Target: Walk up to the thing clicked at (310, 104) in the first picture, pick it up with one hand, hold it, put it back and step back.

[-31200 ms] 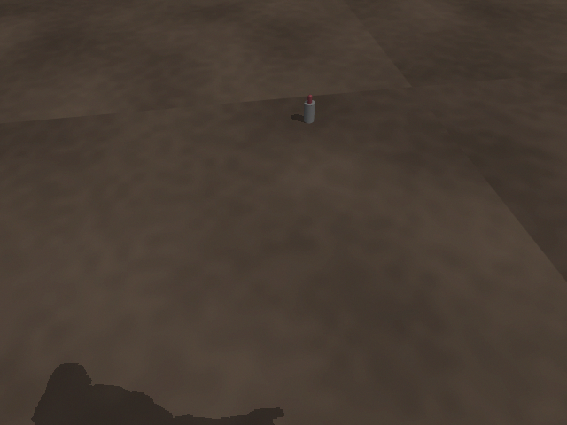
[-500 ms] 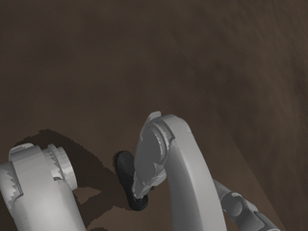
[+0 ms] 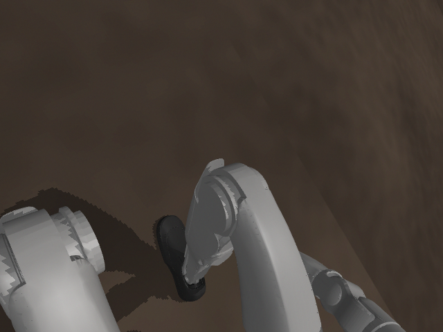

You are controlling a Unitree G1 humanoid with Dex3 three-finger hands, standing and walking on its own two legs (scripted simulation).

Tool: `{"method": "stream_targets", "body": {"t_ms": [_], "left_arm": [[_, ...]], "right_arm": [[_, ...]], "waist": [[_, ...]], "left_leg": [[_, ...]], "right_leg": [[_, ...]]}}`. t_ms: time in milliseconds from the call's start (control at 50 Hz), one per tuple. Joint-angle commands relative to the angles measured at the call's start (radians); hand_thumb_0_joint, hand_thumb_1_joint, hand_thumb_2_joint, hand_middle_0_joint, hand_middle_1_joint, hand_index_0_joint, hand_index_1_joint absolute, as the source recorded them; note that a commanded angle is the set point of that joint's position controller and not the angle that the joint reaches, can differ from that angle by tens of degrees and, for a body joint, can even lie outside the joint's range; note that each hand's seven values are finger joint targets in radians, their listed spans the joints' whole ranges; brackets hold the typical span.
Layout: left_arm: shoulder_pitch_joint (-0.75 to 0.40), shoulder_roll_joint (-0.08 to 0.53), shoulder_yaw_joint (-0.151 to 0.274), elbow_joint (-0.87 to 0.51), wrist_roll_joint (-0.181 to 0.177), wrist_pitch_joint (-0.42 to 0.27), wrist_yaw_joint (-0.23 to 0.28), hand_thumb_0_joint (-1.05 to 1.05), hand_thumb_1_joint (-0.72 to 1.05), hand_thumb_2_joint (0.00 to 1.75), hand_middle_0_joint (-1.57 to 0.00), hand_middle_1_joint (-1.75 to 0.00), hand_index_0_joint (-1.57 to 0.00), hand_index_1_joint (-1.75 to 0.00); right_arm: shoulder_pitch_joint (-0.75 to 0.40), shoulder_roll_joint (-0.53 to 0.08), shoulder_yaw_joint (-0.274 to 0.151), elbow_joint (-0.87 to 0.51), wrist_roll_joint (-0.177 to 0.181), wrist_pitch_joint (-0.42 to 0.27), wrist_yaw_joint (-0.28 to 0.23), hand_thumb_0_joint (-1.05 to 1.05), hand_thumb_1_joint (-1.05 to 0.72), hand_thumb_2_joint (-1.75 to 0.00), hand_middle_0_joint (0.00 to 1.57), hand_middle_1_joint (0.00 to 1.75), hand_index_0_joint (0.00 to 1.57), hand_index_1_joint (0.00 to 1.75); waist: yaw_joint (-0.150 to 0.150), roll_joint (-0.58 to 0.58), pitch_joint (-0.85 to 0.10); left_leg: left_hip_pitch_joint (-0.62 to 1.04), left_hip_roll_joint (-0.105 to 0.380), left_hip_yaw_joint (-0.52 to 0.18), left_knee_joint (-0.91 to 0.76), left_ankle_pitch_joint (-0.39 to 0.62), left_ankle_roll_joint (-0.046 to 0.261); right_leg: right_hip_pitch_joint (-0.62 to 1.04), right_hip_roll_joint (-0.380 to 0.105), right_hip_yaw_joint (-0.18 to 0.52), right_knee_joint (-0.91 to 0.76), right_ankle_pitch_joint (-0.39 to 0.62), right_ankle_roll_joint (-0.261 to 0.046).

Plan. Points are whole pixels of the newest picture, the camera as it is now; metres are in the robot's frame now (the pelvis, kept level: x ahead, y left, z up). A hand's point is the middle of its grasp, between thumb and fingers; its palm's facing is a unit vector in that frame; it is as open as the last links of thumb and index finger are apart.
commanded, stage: open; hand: left
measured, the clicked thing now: out of the picture +0.45 +0.28 -0.20
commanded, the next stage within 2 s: withdraw in 0.30 s
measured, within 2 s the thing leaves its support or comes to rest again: rests again in 0.42 s
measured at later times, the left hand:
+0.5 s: hand out of the picture +0.45 +0.28 -0.17, palm faces +0.35 -0.94 +0.02, open 14.6 cm
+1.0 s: hand out of the picture +0.41 +0.36 -0.06, palm faces +0.28 -0.94 -0.20, open 17.4 cm
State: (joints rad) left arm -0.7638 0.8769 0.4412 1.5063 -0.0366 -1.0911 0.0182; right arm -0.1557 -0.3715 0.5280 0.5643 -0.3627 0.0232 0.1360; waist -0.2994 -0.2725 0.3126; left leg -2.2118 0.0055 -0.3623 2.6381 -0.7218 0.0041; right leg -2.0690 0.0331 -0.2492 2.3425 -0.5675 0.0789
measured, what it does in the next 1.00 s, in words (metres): stands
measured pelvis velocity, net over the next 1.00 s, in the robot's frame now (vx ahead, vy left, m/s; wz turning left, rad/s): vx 0.00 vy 0.00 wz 0.07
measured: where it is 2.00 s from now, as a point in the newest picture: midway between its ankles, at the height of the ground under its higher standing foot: (135, 308)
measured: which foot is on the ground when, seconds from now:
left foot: down 0.00-1.00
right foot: down 0.00-1.00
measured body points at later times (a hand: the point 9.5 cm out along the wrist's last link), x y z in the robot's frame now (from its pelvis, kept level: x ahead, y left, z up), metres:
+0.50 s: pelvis +0.00 +0.00 +0.00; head +0.24 +0.19 +0.32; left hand +0.43 +0.33 -0.17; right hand +0.15 -0.25 -0.03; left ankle +0.08 +0.12 -0.26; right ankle +0.15 -0.13 -0.26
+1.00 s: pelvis +0.00 +0.00 +0.03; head +0.18 +0.16 +0.41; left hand +0.39 +0.41 -0.05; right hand +0.18 -0.24 -0.03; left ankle +0.08 +0.12 -0.26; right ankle +0.15 -0.12 -0.26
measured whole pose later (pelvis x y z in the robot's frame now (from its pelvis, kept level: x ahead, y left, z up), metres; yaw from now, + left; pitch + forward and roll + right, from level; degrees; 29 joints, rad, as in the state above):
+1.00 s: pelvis +0.00 +0.00 +0.03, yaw +4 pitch +22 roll -14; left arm -0.70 0.79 0.43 1.12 0.05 -0.64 -0.16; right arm 0.00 -0.32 0.25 0.59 -0.14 0.09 0.10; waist -0.18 -0.12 0.06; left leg -2.23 0.02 -0.22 2.49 -0.68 0.03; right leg -2.11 0.00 -0.15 2.28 -0.58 0.04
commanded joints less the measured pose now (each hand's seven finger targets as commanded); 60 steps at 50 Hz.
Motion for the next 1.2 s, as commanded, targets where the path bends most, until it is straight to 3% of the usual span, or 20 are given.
{"method": "stream_targets", "body": {"t_ms": [0,160,320,420,480,520,600,640,740,780,820,840,860,880,900,940,980,1040,1060,1180], "left_arm": [[-0.263,0.132,0.008,-0.159,-0.023,-0.090,-0.005,0.00,0.09,0.70,-0.98,-0.86,-1.00,-0.85],[-0.239,0.132,-0.002,-0.137,-0.016,-0.083,-0.015,0.00,-0.34,0.31,-0.61,-0.46,-0.61,-0.46],[-0.239,0.129,0.004,-0.142,-0.024,-0.080,-0.015,0.00,-0.38,0.23,-0.44,-0.32,-0.44,-0.31],[-0.250,0.136,0.010,-0.141,-0.028,-0.084,-0.016,0.00,-0.40,0.17,-0.24,-0.16,-0.24,-0.16],[-0.231,0.185,0.057,-0.204,-0.048,-0.091,-0.022,0.00,-0.44,0.12,-0.16,-0.09,-0.16,-0.09],[-0.209,0.246,0.107,-0.247,-0.042,-0.082,-0.030,0.00,-0.44,0.10,-0.14,-0.07,-0.14,-0.07],[-0.189,0.298,0.152,-0.405,-0.024,-0.033,-0.063,0.00,-0.48,0.08,-0.11,-0.04,-0.11,-0.05],[-0.135,0.260,0.146,-0.465,-0.028,0.016,-0.100,0.00,-0.50,0.07,-0.12,-0.04,-0.12,-0.05],[-0.111,0.060,-0.011,-0.574,-0.084,0.168,-0.205,0.00,-0.54,0.08,-0.13,-0.08,-0.13,-0.07],[-0.125,0.021,-0.035,-0.564,-0.102,0.227,-0.225,0.00,-0.61,0.05,-0.10,-0.06,-0.11,-0.05],[-0.180,0.013,-0.026,-0.558,-0.109,0.264,-0.227,0.00,-0.61,0.05,-0.06,-0.04,-0.07,-0.03],[-0.217,0.030,-0.013,-0.562,-0.105,0.276,-0.224,0.00,-0.53,0.07,-0.06,-0.01,-0.05,-0.01],[-0.144,0.166,0.001,-0.474,0.059,0.332,-0.187,0.00,-0.60,0.08,-0.09,-0.07,-0.08,-0.08],[-0.207,0.116,-0.020,-0.523,0.052,0.356,-0.179,0.00,-0.60,0.09,-0.10,-0.06,-0.08,-0.08],[-0.250,0.120,-0.014,-0.555,0.061,0.373,-0.168,0.00,-0.59,0.09,-0.09,-0.06,-0.08,-0.08],[-0.219,0.213,0.047,-0.609,0.095,0.428,-0.148,0.00,-0.60,0.08,-0.10,-0.06,-0.08,-0.07],[-0.200,0.259,0.083,-0.639,0.126,0.484,-0.135,0.00,-0.61,0.08,-0.11,-0.07,-0.10,-0.08],[-0.173,0.242,0.093,-0.685,0.150,0.568,-0.113,0.00,-0.53,0.07,-0.06,-0.06,-0.06,-0.06],[-0.123,0.259,0.122,-0.675,0.154,0.597,-0.103,0.00,-0.54,0.07,-0.06,-0.06,-0.06,-0.06],[0.014,0.047,0.016,-0.740,0.154,0.756,-0.079,0.00,-0.55,0.06,-0.06,-0.06,-0.06,-0.06]], "right_arm": [[0.055,-0.368,-0.113,-0.002,0.000,0.012,-0.011,0.00,-0.92,-0.89,0.20,0.30,0.20,0.30],[0.054,-0.369,-0.111,-0.004,-0.003,0.018,-0.015,0.00,-0.92,-0.90,0.20,0.30,0.20,0.30],[0.050,-0.369,-0.109,-0.011,-0.001,0.017,-0.014,0.00,-0.92,-0.90,0.20,0.30,0.20,0.30],[0.045,-0.374,-0.110,-0.011,0.000,0.014,-0.014,0.00,-0.90,-0.90,0.20,0.30,0.20,0.30],[0.061,-0.369,-0.111,-0.012,0.003,0.016,-0.017,0.00,-0.90,-0.90,0.20,0.30,0.20,0.30],[0.073,-0.367,-0.116,-0.006,0.005,0.021,-0.021,0.00,-0.90,-0.90,0.20,0.30,0.20,0.30],[0.101,-0.366,-0.156,-0.003,0.016,0.041,-0.028,0.00,-0.91,-0.90,0.20,0.30,0.20,0.30],[0.108,-0.361,-0.192,-0.016,0.036,0.045,-0.031,0.00,-0.92,-0.90,0.20,0.30,0.20,0.30],[0.164,-0.338,-0.276,-0.013,0.115,0.036,-0.038,0.00,-0.91,-0.90,0.20,0.30,0.20,0.30],[0.194,-0.326,-0.300,-0.003,0.146,0.030,-0.043,0.00,-0.90,-0.90,0.20,0.30,0.20,0.30],[0.224,-0.313,-0.313,0.011,0.166,0.029,-0.044,0.00,-0.88,-0.89,0.20,0.30,0.20,0.30],[0.238,-0.312,-0.320,0.009,0.172,0.029,-0.043,0.00,-0.87,-0.90,0.20,0.30,0.20,0.30],[0.237,-0.262,-0.355,0.030,0.204,0.045,-0.047,0.00,-0.95,-0.93,0.20,0.30,0.20,0.30],[0.243,-0.260,-0.364,0.014,0.212,0.053,-0.047,0.00,-0.97,-0.93,0.20,0.30,0.20,0.30],[0.271,-0.258,-0.376,0.014,0.218,0.064,-0.045,0.00,-0.96,-0.93,0.20,0.30,0.20,0.30],[0.270,-0.245,-0.402,0.002,0.238,0.078,-0.048,0.00,-0.97,-0.93,0.20,0.30,0.20,0.30],[0.293,-0.236,-0.428,-0.007,0.255,0.090,-0.054,0.00,-1.00,-0.93,0.20,0.30,0.20,0.30],[0.329,-0.203,-0.460,-0.011,0.279,0.110,-0.064,0.00,-0.90,-0.90,0.20,0.30,0.20,0.30],[0.330,-0.197,-0.469,-0.018,0.290,0.115,-0.069,0.00,-0.90,-0.90,0.20,0.30,0.20,0.30],[0.366,-0.163,-0.549,-0.042,0.336,0.122,-0.086,0.00,-0.89,-0.90,0.20,0.30,0.20,0.30]], "waist": [[-0.140,0.577,-0.569],[-0.138,0.590,-0.549],[-0.139,0.577,-0.546],[-0.142,0.577,-0.530],[-0.107,0.587,-0.605],[-0.080,0.631,-0.630],[-0.041,0.750,-0.706],[-0.009,0.789,-0.741],[-0.011,0.702,-0.739],[-0.019,0.633,-0.705],[-0.017,0.576,-0.671],[-0.016,0.574,-0.675],[0.074,0.626,-0.719],[0.046,0.640,-0.732],[0.046,0.639,-0.769],[0.117,0.679,-0.850],[0.138,0.720,-0.913],[0.151,0.703,-0.983],[0.176,0.678,-0.983],[0.185,0.541,-1.011]], "left_leg": [[0.394,0.057,0.061,-0.353,0.128,-0.032],[0.403,0.061,0.062,-0.358,0.146,-0.035],[0.404,0.063,0.052,-0.364,0.132,-0.034],[0.394,0.063,0.050,-0.366,0.099,-0.032],[0.409,0.060,0.071,-0.348,0.165,-0.028],[0.429,0.063,0.081,-0.353,0.203,-0.032],[0.514,0.069,0.088,-0.402,0.232,-0.049],[0.558,0.071,0.091,-0.439,0.235,-0.057],[0.435,0.050,0.133,-0.457,0.154,-0.032],[0.383,0.045,0.137,-0.451,0.106,-0.018],[0.348,0.040,0.129,-0.457,0.063,-0.008],[0.347,0.039,0.127,-0.460,0.053,-0.006],[0.417,0.039,0.152,-0.528,0.036,-0.010],[0.431,0.048,0.144,-0.552,0.010,-0.012],[0.430,0.043,0.155,-0.558,-0.001,-0.009],[0.473,0.039,0.179,-0.596,0.005,-0.009],[0.517,0.037,0.193,-0.624,0.035,-0.010],[0.541,0.030,0.224,-0.635,0.130,-0.008],[0.532,0.026,0.233,-0.648,0.128,-0.006],[0.564,0.019,0.245,-0.754,0.078,0.009]], "right_leg": [[0.290,0.048,-0.105,-0.135,0.152,-0.075],[0.291,0.050,-0.105,-0.139,0.162,-0.077],[0.281,0.051,-0.109,-0.141,0.152,-0.076],[0.268,0.051,-0.113,-0.143,0.128,-0.077],[0.337,0.054,-0.099,-0.146,0.177,-0.075],[0.357,0.051,-0.092,-0.138,0.197,-0.077],[0.327,0.042,-0.078,-0.121,0.198,-0.090],[0.286,0.034,-0.067,-0.118,0.183,-0.097],[0.227,0.026,-0.039,-0.154,0.151,-0.102],[0.186,0.021,-0.031,-0.170,0.122,-0.102],[0.147,0.016,-0.027,-0.176,0.087,-0.101],[0.143,0.015,-0.025,-0.178,0.077,-0.102],[0.111,0.010,-0.004,-0.205,0.021,-0.109],[0.101,0.010,-0.001,-0.209,0.004,-0.109],[0.122,0.009,0.008,-0.218,-0.001,-0.108],[0.135,0.004,0.032,-0.223,-0.013,-0.111],[0.132,0.001,0.050,-0.222,0.004,-0.117],[0.151,-0.003,0.081,-0.248,0.047,-0.123],[0.157,-0.005,0.091,-0.261,0.040,-0.123],[0.199,-0.016,0.122,-0.378,0.001,-0.119]]}}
